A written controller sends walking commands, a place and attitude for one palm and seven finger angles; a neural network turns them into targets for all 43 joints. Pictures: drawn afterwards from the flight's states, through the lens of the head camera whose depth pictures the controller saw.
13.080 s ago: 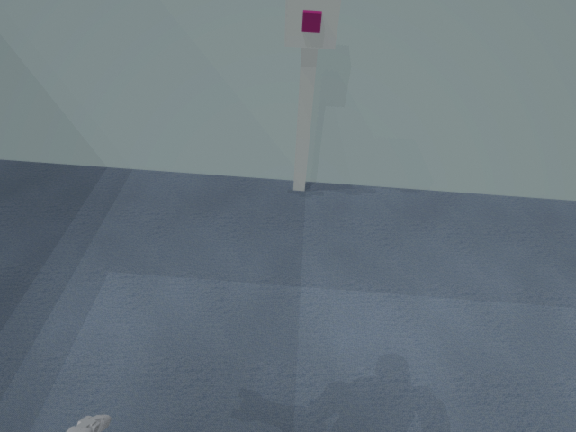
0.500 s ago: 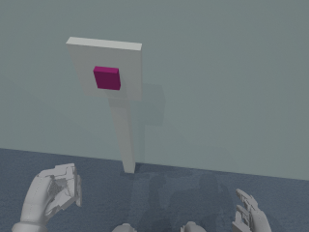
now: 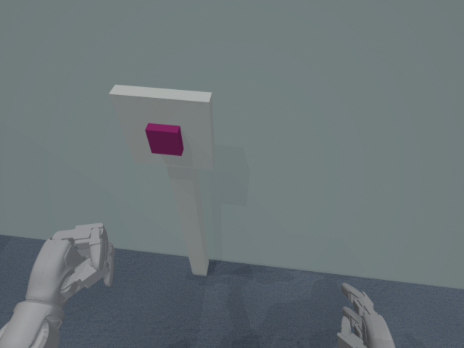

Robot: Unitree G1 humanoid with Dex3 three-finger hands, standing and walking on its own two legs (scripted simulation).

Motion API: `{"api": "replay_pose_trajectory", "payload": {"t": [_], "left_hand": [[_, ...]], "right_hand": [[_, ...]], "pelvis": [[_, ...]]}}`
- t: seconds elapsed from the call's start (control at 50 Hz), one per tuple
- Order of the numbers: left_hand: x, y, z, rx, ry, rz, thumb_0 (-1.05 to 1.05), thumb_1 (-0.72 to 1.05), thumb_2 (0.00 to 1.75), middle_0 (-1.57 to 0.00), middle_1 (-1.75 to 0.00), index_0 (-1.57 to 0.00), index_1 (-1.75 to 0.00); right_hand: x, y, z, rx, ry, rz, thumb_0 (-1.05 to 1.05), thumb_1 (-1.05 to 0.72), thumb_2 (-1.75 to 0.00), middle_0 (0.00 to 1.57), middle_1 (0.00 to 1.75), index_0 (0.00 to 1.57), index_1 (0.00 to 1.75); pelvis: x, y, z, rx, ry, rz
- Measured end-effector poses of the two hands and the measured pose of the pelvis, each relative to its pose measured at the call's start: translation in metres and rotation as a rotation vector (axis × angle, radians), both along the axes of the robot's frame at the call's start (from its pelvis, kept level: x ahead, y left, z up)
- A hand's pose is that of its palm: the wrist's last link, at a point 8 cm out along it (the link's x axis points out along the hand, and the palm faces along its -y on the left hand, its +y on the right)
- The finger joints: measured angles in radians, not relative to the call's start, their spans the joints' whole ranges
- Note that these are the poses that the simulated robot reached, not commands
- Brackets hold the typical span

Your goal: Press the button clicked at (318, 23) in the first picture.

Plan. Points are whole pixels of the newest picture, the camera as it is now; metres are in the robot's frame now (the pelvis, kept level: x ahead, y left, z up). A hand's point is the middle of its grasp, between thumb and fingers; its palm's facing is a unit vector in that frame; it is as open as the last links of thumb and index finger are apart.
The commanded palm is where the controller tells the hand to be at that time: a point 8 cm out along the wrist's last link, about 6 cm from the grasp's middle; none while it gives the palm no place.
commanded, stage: raise the hand and make a fist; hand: left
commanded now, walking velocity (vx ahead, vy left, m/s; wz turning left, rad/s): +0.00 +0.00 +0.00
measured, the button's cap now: (165, 138) +0.48 +0.17 +0.10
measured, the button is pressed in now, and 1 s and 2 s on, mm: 0 0 0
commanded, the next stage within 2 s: aim a knuckle at the button in 0.46 s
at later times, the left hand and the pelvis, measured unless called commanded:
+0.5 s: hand (105, 261) +0.23 +0.20 +0.09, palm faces -0.03 -1.00 -0.06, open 3.1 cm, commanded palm +0.20 +0.26 +0.10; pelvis +0.00 +0.00 +0.01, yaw +0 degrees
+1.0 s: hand (127, 230) +0.28 +0.19 +0.08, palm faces -0.06 -1.00 -0.03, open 3.1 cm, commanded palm +0.26 +0.24 +0.08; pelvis -0.01 +0.00 +0.01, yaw -1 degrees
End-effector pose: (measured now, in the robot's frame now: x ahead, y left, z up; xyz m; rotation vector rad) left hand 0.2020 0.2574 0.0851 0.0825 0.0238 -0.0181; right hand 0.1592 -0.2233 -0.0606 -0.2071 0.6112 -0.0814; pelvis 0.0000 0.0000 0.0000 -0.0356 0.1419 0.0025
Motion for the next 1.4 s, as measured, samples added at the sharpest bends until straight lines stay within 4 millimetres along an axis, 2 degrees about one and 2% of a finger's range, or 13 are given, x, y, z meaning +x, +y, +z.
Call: {"api": "replay_pose_trajectory", "payload": {"t": [0.14,0.28,0.64,0.9,1.16,1.4], "left_hand": [[0.011,0.003,0.009,-0.008,-0.005,-0.012,0.02,0.89,0.9,-1.3,-1.5,-1.3,-1.5],[0.01,-0.002,0.005,-0.022,0.013,-0.017,0.02,0.9,0.9,-1.3,-1.5,-1.3,-1.5],[0.005,-0.001,0.005,-0.027,-0.002,-0.014,0.02,0.9,0.9,-1.3,-1.5,-1.3,-1.5],[0.049,-0.012,-0.001,-0.045,-0.012,-0.043,0.02,0.89,0.9,-1.3,-1.5,-1.3,-1.5],[0.074,-0.027,-0.007,-0.048,-0.019,-0.046,0.02,0.9,0.9,-1.3,-1.5,-1.3,-1.5],[0.11,-0.036,-0.011,-0.049,-0.016,-0.039,0.02,0.89,0.9,-1.3,-1.5,-1.3,-1.5]], "right_hand": [[-0.009,-0.014,0.004,-0.021,0.012,-0.024,0.01,-0.9,-0.9,0.21,0.3,0.21,0.3],[-0.012,-0.021,0.01,-0.034,0.003,-0.037,0.01,-0.9,-0.9,0.2,0.3,0.21,0.3],[-0.01,-0.006,0.008,-0.014,-0.003,-0.004,0.01,-0.9,-0.9,0.21,0.3,0.21,0.3],[-0.025,-0.01,0.0,-0.026,0.051,-0.033,0.01,-0.9,-0.9,0.21,0.3,0.21,0.3],[-0.041,-0.02,-0.01,-0.031,0.13,-0.064,0.01,-0.9,-0.9,0.2,0.3,0.21,0.3],[-0.051,-0.026,-0.021,-0.021,0.2,-0.081,0.01,-0.9,-0.9,0.2,0.3,0.21,0.3]], "pelvis": [[0.0,-0.002,0.006,0.005,-0.017,-0.003],[0.0,-0.003,0.009,0.01,-0.025,-0.01],[-0.007,0.0,0.009,0.009,-0.036,-0.005],[-0.011,0.001,0.007,0.015,-0.023,-0.014],[-0.011,0.0,0.007,0.024,-0.006,-0.022],[-0.015,-0.006,0.005,0.03,0.014,-0.025]]}}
